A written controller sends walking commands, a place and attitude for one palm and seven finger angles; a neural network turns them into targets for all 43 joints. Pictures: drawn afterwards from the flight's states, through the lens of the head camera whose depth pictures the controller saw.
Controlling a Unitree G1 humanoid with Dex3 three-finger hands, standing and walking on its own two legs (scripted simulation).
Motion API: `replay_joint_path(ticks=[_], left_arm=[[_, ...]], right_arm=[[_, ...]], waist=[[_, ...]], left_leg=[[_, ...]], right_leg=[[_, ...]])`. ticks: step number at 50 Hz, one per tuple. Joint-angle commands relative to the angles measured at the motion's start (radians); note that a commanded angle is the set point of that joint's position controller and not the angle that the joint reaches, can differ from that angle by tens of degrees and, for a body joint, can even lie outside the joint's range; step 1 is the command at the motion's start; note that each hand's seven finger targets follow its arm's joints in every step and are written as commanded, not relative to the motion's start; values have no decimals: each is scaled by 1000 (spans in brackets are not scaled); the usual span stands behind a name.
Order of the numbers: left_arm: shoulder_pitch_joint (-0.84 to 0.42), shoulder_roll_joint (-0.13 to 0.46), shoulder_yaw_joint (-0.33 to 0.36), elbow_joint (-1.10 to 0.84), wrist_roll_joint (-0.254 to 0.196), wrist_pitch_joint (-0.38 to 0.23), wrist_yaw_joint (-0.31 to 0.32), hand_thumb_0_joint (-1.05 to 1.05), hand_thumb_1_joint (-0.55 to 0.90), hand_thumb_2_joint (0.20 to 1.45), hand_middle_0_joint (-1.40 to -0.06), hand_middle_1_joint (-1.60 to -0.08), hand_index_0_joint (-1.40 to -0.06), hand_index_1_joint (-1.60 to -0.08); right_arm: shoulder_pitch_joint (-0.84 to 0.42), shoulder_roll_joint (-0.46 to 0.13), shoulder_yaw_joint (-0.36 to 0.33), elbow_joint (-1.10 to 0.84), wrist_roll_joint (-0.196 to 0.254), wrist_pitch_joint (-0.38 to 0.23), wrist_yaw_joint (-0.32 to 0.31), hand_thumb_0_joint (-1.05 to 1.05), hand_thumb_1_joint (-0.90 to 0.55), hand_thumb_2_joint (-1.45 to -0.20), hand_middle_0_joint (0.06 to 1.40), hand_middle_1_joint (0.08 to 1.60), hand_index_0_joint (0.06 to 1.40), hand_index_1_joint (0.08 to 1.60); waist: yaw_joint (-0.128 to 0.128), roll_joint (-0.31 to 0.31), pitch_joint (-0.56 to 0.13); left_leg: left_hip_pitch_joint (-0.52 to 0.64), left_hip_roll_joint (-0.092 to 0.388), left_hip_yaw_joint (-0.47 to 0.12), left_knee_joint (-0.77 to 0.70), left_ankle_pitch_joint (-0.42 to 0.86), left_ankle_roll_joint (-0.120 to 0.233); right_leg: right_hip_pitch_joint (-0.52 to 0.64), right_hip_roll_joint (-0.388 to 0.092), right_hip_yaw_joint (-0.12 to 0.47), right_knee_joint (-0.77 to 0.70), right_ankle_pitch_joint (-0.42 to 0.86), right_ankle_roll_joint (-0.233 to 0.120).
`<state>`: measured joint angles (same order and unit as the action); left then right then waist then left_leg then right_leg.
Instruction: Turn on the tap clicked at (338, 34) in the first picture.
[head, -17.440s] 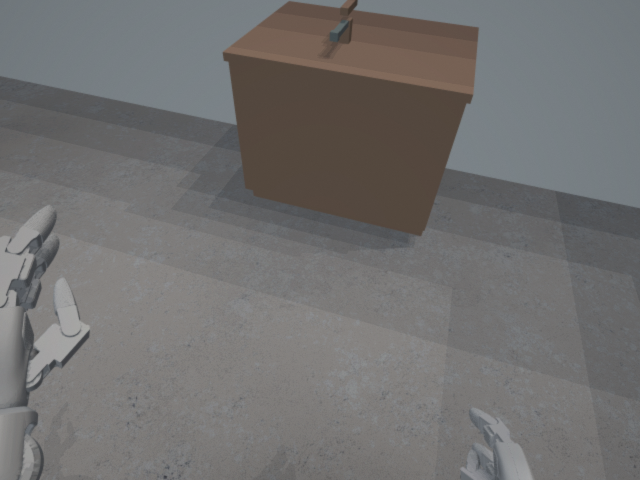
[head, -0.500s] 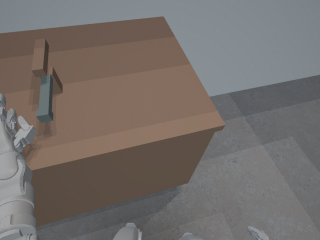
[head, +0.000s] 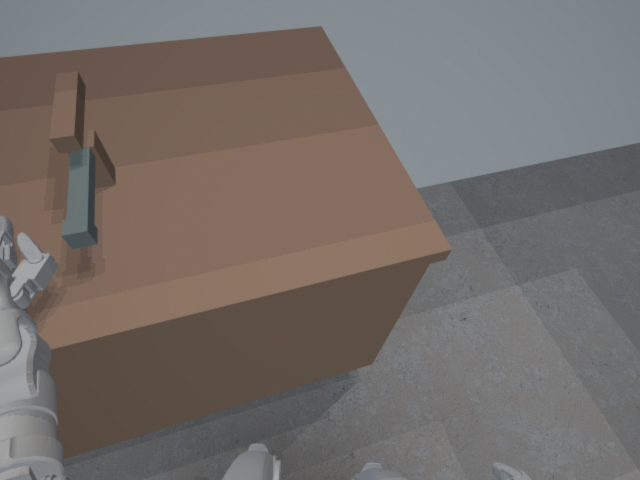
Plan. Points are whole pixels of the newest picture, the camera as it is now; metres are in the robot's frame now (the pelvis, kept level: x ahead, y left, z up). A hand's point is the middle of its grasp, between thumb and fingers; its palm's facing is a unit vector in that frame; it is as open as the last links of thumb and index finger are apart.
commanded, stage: push the lever round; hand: left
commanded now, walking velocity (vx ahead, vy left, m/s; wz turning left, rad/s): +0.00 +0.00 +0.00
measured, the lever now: (80, 232) +0.39 +0.31 +0.06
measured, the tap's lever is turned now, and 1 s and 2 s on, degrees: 0 9 33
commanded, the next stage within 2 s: none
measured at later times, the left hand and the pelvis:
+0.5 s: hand (77, 256) +0.36 +0.31 +0.05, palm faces +0.52 -0.85 -0.09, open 7.8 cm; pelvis +0.00 +0.00 +0.00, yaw +0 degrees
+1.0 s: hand (101, 254) +0.36 +0.28 +0.05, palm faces +0.56 -0.83 -0.07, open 7.8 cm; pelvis +0.00 -0.01 +0.00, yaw +1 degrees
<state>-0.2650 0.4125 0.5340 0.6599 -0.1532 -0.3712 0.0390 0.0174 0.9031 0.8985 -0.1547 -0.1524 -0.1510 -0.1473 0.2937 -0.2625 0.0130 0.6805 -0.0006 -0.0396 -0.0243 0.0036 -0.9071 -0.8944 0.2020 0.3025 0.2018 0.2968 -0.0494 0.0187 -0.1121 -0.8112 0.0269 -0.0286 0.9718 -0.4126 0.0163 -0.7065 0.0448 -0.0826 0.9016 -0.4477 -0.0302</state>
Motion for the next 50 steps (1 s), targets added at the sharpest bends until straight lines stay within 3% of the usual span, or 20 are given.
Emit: replay_joint_path(ticks=[1,7,9,13,14,16,18,19,21,23,24,27,28,29,36,38,41,44,47,50], left_arm=[[-222,246,-1,-244,-19,-61,-19,0,900,900,-150,-150,-150,-150],[-273,247,3,-214,-20,-42,8,0,900,900,-150,-150,-150,-150],[-330,256,-6,-244,0,-57,24,0,900,900,-150,-150,-150,-150],[-344,273,0,-251,21,-75,40,0,900,900,-150,-150,-150,-150],[-336,241,-33,-259,24,-76,39,0,900,900,-150,-150,-150,-150],[-319,243,-24,-238,16,-67,43,0,900,900,-150,-150,-150,-150],[-276,229,-30,-230,20,-54,48,0,900,900,-150,-150,-150,-150],[-282,200,-52,-225,14,-46,51,0,900,900,-150,-150,-150,-150],[-240,215,-27,-205,5,-31,57,0,900,900,-150,-150,-150,-150],[-256,245,3,-190,12,-27,70,0,900,900,-150,-150,-150,-150],[-281,225,-17,-193,12,-30,73,0,900,900,-150,-150,-150,-150],[-327,215,-39,-221,22,-57,79,0,900,900,-150,-150,-150,-150],[-356,228,-36,-251,33,-71,84,0,900,900,-150,-150,-150,-150],[-357,199,-62,-259,34,-80,85,0,900,900,-150,-150,-150,-150],[-288,192,-52,-213,25,-68,94,0,900,900,-150,-150,-150,-150],[-310,238,-17,-225,33,-68,102,0,900,900,-150,-150,-150,-150],[-256,147,-79,-278,28,-72,116,0,900,900,-150,-150,-150,-150],[-254,144,-65,-244,30,-64,147,0,900,900,-150,-150,-150,-150],[-266,92,-112,-250,36,-57,167,0,900,900,-150,-150,-150,-150],[-334,101,-114,-259,61,-56,203,0,900,900,-150,-150,-150,-150]], right_arm=[[33,-168,-69,-104,4,-38,-16,0,-900,-900,200,300,200,300],[17,-167,-61,-103,5,-40,-23,0,-900,-900,200,300,200,300],[12,-162,-57,-101,3,-40,-25,0,-900,-900,200,300,200,300],[13,-163,-59,-97,-3,-40,-24,0,-900,-900,200,300,200,300],[14,-158,-59,-103,-3,-40,-21,0,-900,-900,200,300,200,300],[17,-163,-61,-102,-4,-40,-19,0,-900,-900,200,300,200,300],[17,-162,-60,-105,-1,-36,-17,0,-900,-900,200,300,200,300],[18,-159,-59,-107,-1,-35,-15,0,-900,-900,200,300,200,300],[16,-161,-58,-116,1,-30,-14,0,-900,-900,200,300,200,300],[17,-161,-56,-109,1,-23,-17,0,-900,-900,200,300,200,300],[15,-157,-54,-112,2,-22,-15,0,-900,-900,200,300,200,300],[14,-156,-57,-110,-3,-26,-15,0,-900,-900,200,300,200,300],[15,-156,-57,-102,-4,-27,-15,0,-900,-900,200,300,200,300],[18,-153,-59,-102,-7,-30,-12,0,-900,-900,200,300,200,300],[20,-156,-63,-97,-6,-26,-9,0,-900,-900,200,300,200,300],[19,-156,-61,-91,-5,-20,-12,0,-900,-900,200,300,200,300],[16,-147,-67,-105,-8,-25,0,0,-900,-900,200,300,200,300],[12,-148,-65,-96,-7,-20,1,0,-900,-900,200,300,200,300],[0,-144,-65,-105,-7,-23,3,0,-900,-900,200,300,200,300],[-4,-141,-63,-98,-10,-19,1,0,-900,-900,200,300,200,300]], waist=[[9,130,-314],[-4,62,-253],[-5,117,-276],[-1,137,-318],[-1,164,-334],[2,131,-331],[10,151,-324],[-1,112,-321],[13,78,-299],[10,65,-279],[1,59,-267],[-6,82,-284],[-5,127,-301],[-8,138,-324],[-2,77,-318],[7,100,-317],[8,115,-347],[-1,52,-296],[-4,52,-289],[-13,77,-283]], left_leg=[[318,-13,-59,-143,298,2],[248,-21,-57,-148,205,9],[267,-20,-59,-146,196,9],[301,-15,-68,-138,223,3],[326,-15,-69,-140,240,-2],[316,-15,-71,-143,242,-4],[323,-14,-70,-144,269,-5],[318,-14,-69,-146,269,-3],[273,-21,-57,-149,250,2],[244,-21,-50,-144,235,9],[236,-23,-48,-147,214,11],[250,-22,-48,-142,200,10],[273,-18,-52,-138,221,7],[297,-19,-55,-136,230,4],[265,-24,-41,-132,245,10],[256,-22,-40,-132,249,10],[313,-20,-39,-130,319,4],[262,-20,-44,-132,272,7],[250,-27,-33,-135,232,11],[253,-26,-40,-135,209,10]], right_leg=[[72,6,43,-117,257,1],[61,3,44,-127,211,6],[50,0,49,-118,199,3],[48,2,48,-109,206,-2],[42,1,47,-106,210,-3],[55,4,45,-113,217,-2],[60,2,43,-112,230,-4],[65,3,39,-116,239,1],[96,3,42,-126,247,2],[101,0,48,-127,252,5],[93,0,48,-129,240,7],[82,2,54,-127,224,4],[75,0,56,-119,232,1],[71,1,54,-115,233,1],[108,1,57,-123,273,5],[122,-3,64,-121,284,3],[125,1,55,-118,326,3],[113,1,51,-121,299,6],[119,-3,58,-134,285,8],[97,-6,58,-132,259,6]])
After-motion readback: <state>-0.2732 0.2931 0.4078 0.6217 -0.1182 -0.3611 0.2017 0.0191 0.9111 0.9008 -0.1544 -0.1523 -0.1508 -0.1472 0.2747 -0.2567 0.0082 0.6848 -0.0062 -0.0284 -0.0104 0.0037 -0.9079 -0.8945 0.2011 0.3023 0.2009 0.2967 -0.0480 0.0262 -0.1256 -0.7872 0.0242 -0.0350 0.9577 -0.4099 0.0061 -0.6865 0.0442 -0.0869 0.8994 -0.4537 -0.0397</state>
